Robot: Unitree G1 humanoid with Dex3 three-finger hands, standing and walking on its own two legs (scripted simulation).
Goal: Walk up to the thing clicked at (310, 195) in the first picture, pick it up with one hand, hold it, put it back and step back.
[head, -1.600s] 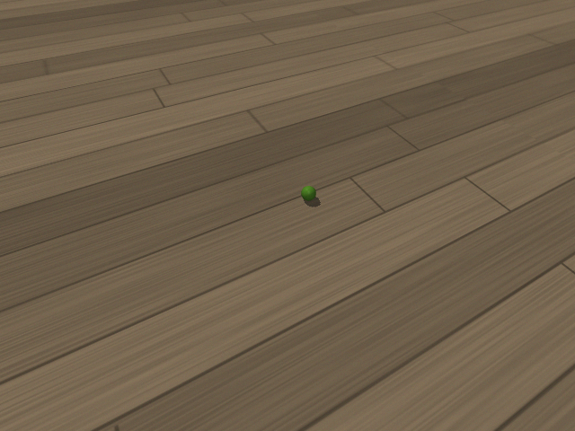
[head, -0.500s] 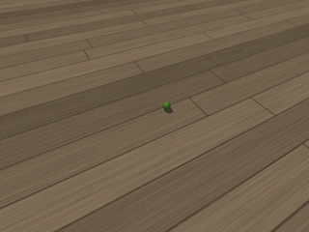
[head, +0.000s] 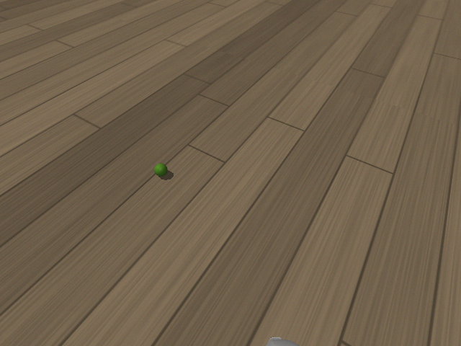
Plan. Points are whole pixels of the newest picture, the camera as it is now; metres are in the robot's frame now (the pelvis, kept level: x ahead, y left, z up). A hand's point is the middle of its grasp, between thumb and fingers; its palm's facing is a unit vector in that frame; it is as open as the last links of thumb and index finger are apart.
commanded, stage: walk up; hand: left
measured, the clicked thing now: (160, 169) +1.19 +0.30 -0.74
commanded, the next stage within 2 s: none
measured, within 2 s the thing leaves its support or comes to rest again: neither
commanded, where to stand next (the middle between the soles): +0.85 +0.59 m, yaw -69 degrees
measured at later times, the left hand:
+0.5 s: hand (48, 247) +0.42 +0.41 -0.16, palm faces -0.33 -0.79 -0.52, open 7.4 cm
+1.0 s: hand (47, 173) +0.65 +0.48 -0.15, palm faces -0.48 -0.65 -0.59, open 7.4 cm
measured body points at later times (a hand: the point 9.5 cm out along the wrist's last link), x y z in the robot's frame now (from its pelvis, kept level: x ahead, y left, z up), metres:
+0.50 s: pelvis +0.23 +0.16 -0.04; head +0.22 +0.14 +0.40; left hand +0.43 +0.45 -0.12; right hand +0.22 -0.20 -0.13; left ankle +0.39 +0.30 -0.74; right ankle +0.17 -0.07 -0.74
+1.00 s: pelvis +0.42 +0.27 -0.04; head +0.43 +0.21 +0.40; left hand +0.67 +0.52 -0.11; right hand +0.29 -0.04 -0.17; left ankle +0.50 +0.37 -0.68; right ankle +0.37 +0.14 -0.75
